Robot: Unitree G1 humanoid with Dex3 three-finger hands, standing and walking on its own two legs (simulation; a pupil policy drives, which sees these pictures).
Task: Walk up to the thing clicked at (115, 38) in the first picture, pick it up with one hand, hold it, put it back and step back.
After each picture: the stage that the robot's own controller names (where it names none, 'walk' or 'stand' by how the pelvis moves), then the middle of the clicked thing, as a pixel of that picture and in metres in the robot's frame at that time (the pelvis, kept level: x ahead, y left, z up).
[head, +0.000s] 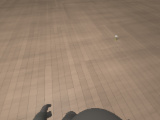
stand; (115, 38) +1.99 -0.60 -0.72
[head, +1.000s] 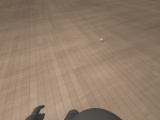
walk; (101, 41) +1.92 -0.07 -0.69
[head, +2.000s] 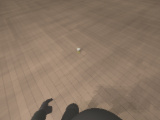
walk; (78, 50) +1.30 +0.34 -0.71
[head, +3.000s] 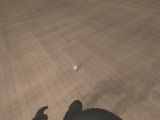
walk; (75, 69) +0.84 +0.33 -0.72
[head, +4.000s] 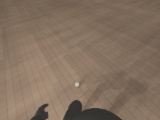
walk; (77, 85) +0.53 +0.23 -0.71
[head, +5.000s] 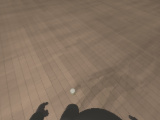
stand; (72, 91) +0.39 +0.20 -0.70
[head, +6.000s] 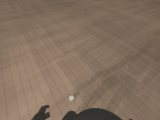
stand; (71, 99) +0.33 +0.20 -0.72
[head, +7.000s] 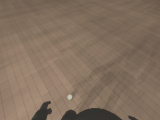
stand; (70, 98) +0.32 +0.22 -0.72
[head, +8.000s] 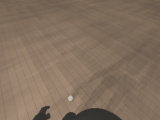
stand; (70, 99) +0.35 +0.22 -0.73
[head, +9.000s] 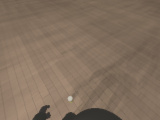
stand; (70, 99) +0.33 +0.22 -0.73
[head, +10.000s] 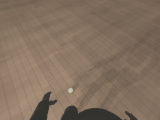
go down; (70, 91) +0.35 +0.22 -0.71
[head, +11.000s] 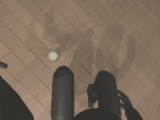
go down; (53, 57) +0.40 +0.27 -0.28
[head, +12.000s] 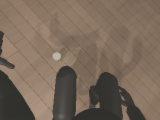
close in; (57, 57) +0.40 +0.27 -0.29
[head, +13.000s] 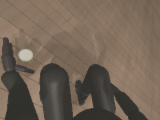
close in; (26, 57) +0.37 +0.31 -0.21
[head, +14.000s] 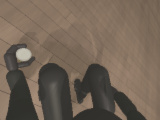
close; (24, 56) +0.37 +0.31 -0.22
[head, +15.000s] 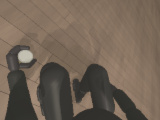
lift; (25, 57) +0.36 +0.30 -0.22
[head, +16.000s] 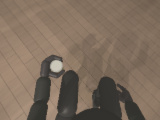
lift; (57, 68) +0.31 +0.24 -0.05
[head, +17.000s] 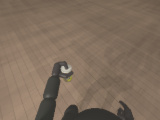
hold; (66, 73) +0.32 +0.17 +0.02
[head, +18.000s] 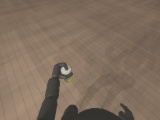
hold; (67, 74) +0.32 +0.17 +0.00
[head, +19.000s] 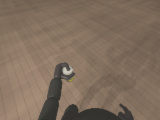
crouch; (68, 74) +0.32 +0.16 +0.00
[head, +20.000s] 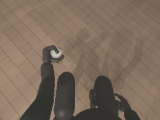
crouch; (57, 56) +0.42 +0.23 -0.10
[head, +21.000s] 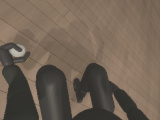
lower; (20, 54) +0.39 +0.31 -0.22
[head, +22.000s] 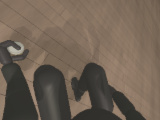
lower; (17, 52) +0.40 +0.31 -0.22
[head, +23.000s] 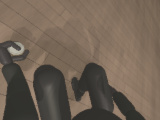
lower; (18, 52) +0.39 +0.31 -0.22
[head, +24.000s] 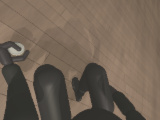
lower; (18, 52) +0.39 +0.32 -0.22
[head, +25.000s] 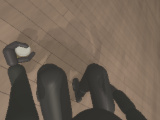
open; (23, 53) +0.38 +0.31 -0.22
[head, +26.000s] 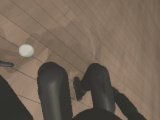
rise; (26, 52) +0.38 +0.29 -0.22
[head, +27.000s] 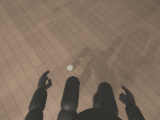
walk; (70, 68) +0.41 +0.22 -0.46
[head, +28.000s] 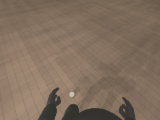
stand; (72, 95) +0.36 +0.19 -0.66
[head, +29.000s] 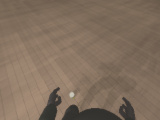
stand; (72, 95) +0.36 +0.20 -0.67
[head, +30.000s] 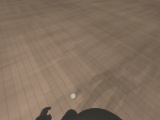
stand; (73, 97) +0.38 +0.18 -0.72
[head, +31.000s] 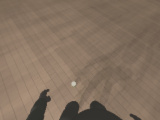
walk; (73, 84) +0.41 +0.15 -0.71
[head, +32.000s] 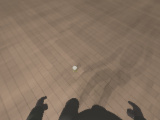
walk; (74, 69) +0.65 +0.21 -0.70
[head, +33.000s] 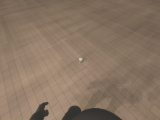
stand; (80, 61) +0.97 +0.22 -0.70
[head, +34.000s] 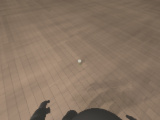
stand; (79, 62) +0.99 +0.22 -0.72
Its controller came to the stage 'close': yes
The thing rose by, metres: 0.71
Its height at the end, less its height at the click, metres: +0.00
